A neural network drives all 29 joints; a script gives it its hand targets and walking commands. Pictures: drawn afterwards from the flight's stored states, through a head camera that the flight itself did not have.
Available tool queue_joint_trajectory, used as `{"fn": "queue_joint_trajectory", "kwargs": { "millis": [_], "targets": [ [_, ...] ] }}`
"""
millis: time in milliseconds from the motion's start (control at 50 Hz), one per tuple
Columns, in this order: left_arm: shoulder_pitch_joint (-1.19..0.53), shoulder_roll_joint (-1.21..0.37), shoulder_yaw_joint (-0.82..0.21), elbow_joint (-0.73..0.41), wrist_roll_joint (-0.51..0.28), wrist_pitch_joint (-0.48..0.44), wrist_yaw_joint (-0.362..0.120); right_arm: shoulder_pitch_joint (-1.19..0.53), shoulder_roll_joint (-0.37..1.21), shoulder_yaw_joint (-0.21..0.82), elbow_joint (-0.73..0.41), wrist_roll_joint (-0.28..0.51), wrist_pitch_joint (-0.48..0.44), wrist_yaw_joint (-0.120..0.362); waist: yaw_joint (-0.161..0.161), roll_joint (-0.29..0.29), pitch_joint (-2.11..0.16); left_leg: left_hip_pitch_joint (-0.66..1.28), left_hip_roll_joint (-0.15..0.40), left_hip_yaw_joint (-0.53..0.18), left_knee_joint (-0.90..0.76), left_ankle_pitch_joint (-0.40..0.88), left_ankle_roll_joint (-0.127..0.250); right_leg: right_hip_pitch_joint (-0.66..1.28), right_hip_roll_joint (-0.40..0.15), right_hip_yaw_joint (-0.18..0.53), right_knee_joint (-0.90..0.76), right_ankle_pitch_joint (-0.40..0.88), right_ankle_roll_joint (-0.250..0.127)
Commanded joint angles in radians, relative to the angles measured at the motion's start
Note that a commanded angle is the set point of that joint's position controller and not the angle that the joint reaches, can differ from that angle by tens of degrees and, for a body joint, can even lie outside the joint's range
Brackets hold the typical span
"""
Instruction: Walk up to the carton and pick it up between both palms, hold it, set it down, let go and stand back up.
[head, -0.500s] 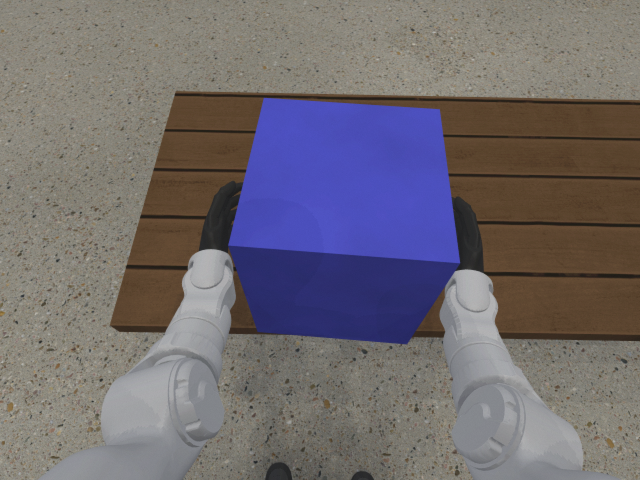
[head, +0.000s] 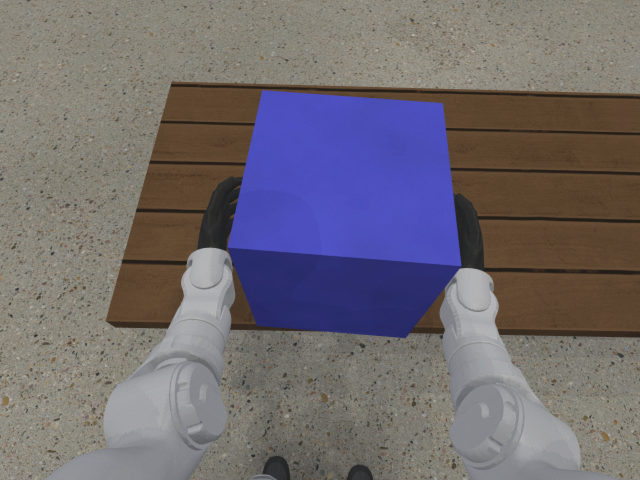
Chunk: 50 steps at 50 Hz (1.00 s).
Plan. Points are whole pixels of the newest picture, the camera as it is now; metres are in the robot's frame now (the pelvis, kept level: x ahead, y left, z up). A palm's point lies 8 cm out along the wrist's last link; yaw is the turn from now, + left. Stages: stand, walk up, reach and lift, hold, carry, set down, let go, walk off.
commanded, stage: set down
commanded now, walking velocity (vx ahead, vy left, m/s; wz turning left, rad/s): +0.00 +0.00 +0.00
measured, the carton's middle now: (340, 225) +0.45 -0.01 -0.04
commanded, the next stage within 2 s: none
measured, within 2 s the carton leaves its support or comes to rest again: neither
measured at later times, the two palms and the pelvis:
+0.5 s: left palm (217, 241) +0.40 +0.16 -0.01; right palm (465, 259) +0.38 -0.17 -0.01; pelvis -0.01 +0.00 -0.01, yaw +0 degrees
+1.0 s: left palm (183, 237) +0.41 +0.21 -0.02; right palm (493, 255) +0.40 -0.22 -0.03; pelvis -0.04 +0.00 -0.06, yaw -1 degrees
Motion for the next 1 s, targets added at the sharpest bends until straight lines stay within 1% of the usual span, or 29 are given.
{"fn": "queue_joint_trajectory", "kwargs": {
  "millis": [0,40,60,140,180,200,280,320,380,400,460,480,500,520,540,560,580,600,640,680,740,800,840,860,880,900,920,940,980],
  "targets": [
    [-0.495,-0.414,-0.189,-0.019,0.062,-0.029,-0.066,-0.466,0.443,0.289,0.085,-0.102,-0.021,0.140,0.006,0.039,-0.538,0.288,0.004,0.014,0.041,0.373,-0.026,0.288,-0.020,0.004,0.034,0.363,0.045],
    [-0.488,-0.399,-0.184,-0.012,0.065,-0.032,-0.066,-0.466,0.437,0.291,0.075,-0.102,-0.022,0.137,0.013,0.033,-0.534,0.269,0.004,0.015,0.041,0.352,-0.021,0.292,-0.025,0.006,0.042,0.363,0.045],
    [-0.492,-0.395,-0.180,-0.011,0.063,-0.032,-0.066,-0.474,0.438,0.285,0.084,-0.103,-0.020,0.137,0.006,0.032,-0.531,0.269,0.002,0.012,0.040,0.345,-0.018,0.291,-0.025,0.008,0.042,0.358,0.045],
    [-0.488,-0.376,-0.156,-0.002,0.076,-0.028,-0.068,-0.462,0.435,0.278,0.084,-0.105,-0.007,0.136,0.014,0.029,-0.517,0.232,-0.003,0.018,0.035,0.313,-0.011,0.303,-0.030,0.015,0.052,0.359,0.049],
    [-0.498,-0.365,-0.150,-0.003,0.072,-0.031,-0.069,-0.464,0.433,0.274,0.082,-0.106,-0.004,0.136,0.008,0.027,-0.523,0.215,-0.003,0.019,0.040,0.287,-0.012,0.302,-0.031,0.017,0.060,0.343,0.049],
    [-0.496,-0.358,-0.142,-0.001,0.079,-0.029,-0.066,-0.461,0.420,0.268,0.085,-0.109,0.000,0.135,0.013,0.035,-0.518,0.223,-0.003,0.021,0.037,0.283,-0.012,0.293,-0.029,0.014,0.057,0.323,0.048],
    [-0.498,-0.318,-0.133,-0.005,0.073,-0.025,-0.058,-0.466,0.382,0.248,0.075,-0.100,0.008,0.133,0.012,0.045,-0.528,0.241,-0.003,0.020,0.050,0.288,-0.015,0.251,-0.027,0.014,0.057,0.288,0.045],
    [-0.509,-0.312,-0.135,-0.013,0.068,-0.028,-0.050,-0.472,0.377,0.252,0.066,-0.096,0.004,0.129,0.016,0.043,-0.546,0.257,0.000,0.019,0.068,0.323,-0.018,0.228,-0.024,0.010,0.065,0.289,0.044],
    [-0.512,-0.249,-0.121,-0.011,0.057,-0.030,-0.035,-0.467,0.309,0.236,0.073,-0.082,0.006,0.116,0.014,0.053,-0.562,0.255,-0.001,0.017,0.077,0.323,-0.020,0.217,-0.023,0.014,0.070,0.280,0.041],
    [-0.517,-0.242,-0.104,-0.008,0.061,-0.027,-0.032,-0.471,0.311,0.228,0.071,-0.082,0.010,0.112,0.017,0.043,-0.552,0.249,-0.002,0.014,0.074,0.308,-0.014,0.205,-0.026,0.016,0.065,0.260,0.044],
    [-0.512,-0.172,-0.087,-0.014,0.050,-0.029,-0.017,-0.465,0.248,0.223,0.073,-0.057,0.012,0.096,0.019,0.039,-0.564,0.244,-0.003,0.019,0.083,0.313,-0.014,0.208,-0.025,0.020,0.071,0.273,0.044],
    [-0.510,-0.116,-0.084,-0.015,0.036,-0.029,-0.004,-0.461,0.176,0.214,0.074,-0.044,0.011,0.084,0.014,0.046,-0.581,0.246,0.000,0.019,0.087,0.319,-0.019,0.206,-0.023,0.020,0.078,0.272,0.041],
    [-0.512,-0.048,-0.094,-0.016,0.011,-0.028,0.014,-0.463,0.104,0.217,0.074,-0.005,0.012,0.064,0.017,0.057,-0.600,0.247,0.001,0.019,0.099,0.339,-0.021,0.193,-0.019,0.025,0.086,0.282,0.036],
    [-0.522,0.004,-0.123,-0.013,-0.033,-0.028,0.033,-0.472,0.055,0.252,0.081,0.050,0.011,0.044,0.020,0.056,-0.618,0.234,-0.003,0.017,0.113,0.349,-0.022,0.183,-0.018,0.033,0.094,0.289,0.036],
    [-0.522,0.081,-0.153,0.012,-0.092,-0.033,0.053,-0.479,-0.029,0.290,0.103,0.122,0.013,0.020,0.018,0.063,-0.655,0.216,-0.001,0.019,0.133,0.359,-0.027,0.183,-0.015,0.044,0.108,0.311,0.032],
    [-0.548,0.133,-0.192,0.046,-0.161,-0.040,0.067,-0.505,-0.076,0.349,0.118,0.207,0.016,0.000,0.020,0.066,-0.681,0.182,-0.002,0.015,0.155,0.356,-0.031,0.168,-0.011,0.053,0.131,0.321,0.030],
    [-0.589,0.176,-0.235,0.081,-0.233,-0.046,0.077,-0.539,-0.122,0.397,0.157,0.281,0.019,-0.016,0.013,0.075,-0.711,0.156,-0.002,0.012,0.178,0.348,-0.037,0.157,-0.008,0.055,0.151,0.328,0.028],
    [-0.608,0.211,-0.276,0.128,-0.298,-0.056,0.082,-0.563,-0.162,0.453,0.184,0.356,0.020,-0.028,0.013,0.077,-0.732,0.135,-0.004,0.009,0.199,0.335,-0.043,0.134,-0.005,0.060,0.170,0.330,0.030],
    [-0.675,0.267,-0.354,0.182,-0.405,-0.082,0.087,-0.630,-0.222,0.530,0.220,0.473,0.012,-0.044,0.006,0.081,-0.797,0.120,-0.004,0.000,0.257,0.342,-0.051,0.080,0.001,0.056,0.220,0.333,0.030],
    [-0.715,0.311,-0.406,0.232,-0.479,-0.110,0.081,-0.682,-0.297,0.579,0.221,0.547,-0.006,-0.054,0.010,0.076,-0.874,0.124,-0.007,-0.006,0.317,0.384,-0.060,0.037,0.008,0.046,0.268,0.353,0.036],
    [-0.716,0.354,-0.486,0.353,-0.552,-0.122,0.059,-0.715,-0.385,0.650,0.305,0.645,-0.021,-0.057,0.007,0.082,-0.854,0.098,-0.013,-0.013,0.373,0.410,-0.073,-0.033,0.012,0.032,0.326,0.360,0.046],
    [-0.713,0.373,-0.549,0.423,-0.604,-0.119,0.034,-0.722,-0.454,0.704,0.392,0.718,-0.036,-0.048,-0.002,0.088,-0.815,0.115,-0.015,-0.017,0.407,0.414,-0.083,-0.132,0.023,0.013,0.338,0.299,0.054],
    [-0.724,0.389,-0.586,0.418,-0.641,-0.120,0.024,-0.734,-0.498,0.732,0.406,0.764,-0.046,-0.034,-0.008,0.082,-0.812,0.128,-0.013,-0.023,0.421,0.412,-0.089,-0.195,0.033,-0.002,0.346,0.265,0.056],
    [-0.731,0.383,-0.614,0.426,-0.665,-0.121,0.016,-0.741,-0.495,0.754,0.414,0.784,-0.043,-0.026,-0.008,0.081,-0.803,0.102,-0.018,-0.020,0.425,0.376,-0.088,-0.211,0.031,0.002,0.342,0.232,0.055],
    [-0.736,0.392,-0.627,0.415,-0.695,-0.124,0.011,-0.754,-0.507,0.769,0.389,0.807,-0.042,-0.018,-0.003,0.059,-0.817,0.074,-0.018,-0.019,0.425,0.348,-0.081,-0.208,0.031,0.005,0.351,0.218,0.059],
    [-0.740,0.397,-0.652,0.414,-0.718,-0.126,0.004,-0.755,-0.507,0.792,0.394,0.826,-0.036,-0.009,-0.009,0.056,-0.817,0.037,-0.023,-0.017,0.425,0.313,-0.077,-0.201,0.028,0.007,0.359,0.209,0.062],
    [-0.752,0.407,-0.668,0.401,-0.738,-0.128,-0.003,-0.769,-0.506,0.812,0.376,0.846,-0.029,0.000,-0.007,0.043,-0.823,0.001,-0.025,-0.015,0.429,0.273,-0.068,-0.207,0.026,0.011,0.369,0.183,0.067],
    [-0.761,0.409,-0.689,0.392,-0.756,-0.126,-0.009,-0.781,-0.509,0.821,0.359,0.863,-0.018,0.009,-0.008,0.046,-0.823,-0.044,-0.027,-0.014,0.426,0.228,-0.062,-0.201,0.023,0.016,0.374,0.156,0.068],
    [-0.786,0.419,-0.715,0.319,-0.795,-0.124,-0.015,-0.792,-0.514,0.836,0.291,0.892,-0.002,0.027,-0.002,0.050,-0.882,-0.077,-0.032,-0.008,0.437,0.201,-0.052,-0.201,0.020,0.021,0.400,0.151,0.076]
  ]
}}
